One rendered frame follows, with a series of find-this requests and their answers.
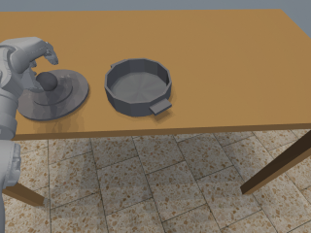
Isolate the lid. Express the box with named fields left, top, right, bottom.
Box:
left=17, top=69, right=89, bottom=121

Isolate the pot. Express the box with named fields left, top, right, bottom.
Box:
left=104, top=57, right=172, bottom=117

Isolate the table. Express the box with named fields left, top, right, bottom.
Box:
left=0, top=9, right=311, bottom=207

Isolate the left robot upper arm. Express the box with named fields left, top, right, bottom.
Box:
left=0, top=140, right=21, bottom=233

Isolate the robot left forearm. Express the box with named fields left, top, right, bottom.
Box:
left=0, top=43, right=30, bottom=141

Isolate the robot left hand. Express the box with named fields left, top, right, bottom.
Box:
left=0, top=37, right=59, bottom=93

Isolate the knob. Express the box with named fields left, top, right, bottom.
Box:
left=36, top=72, right=58, bottom=91

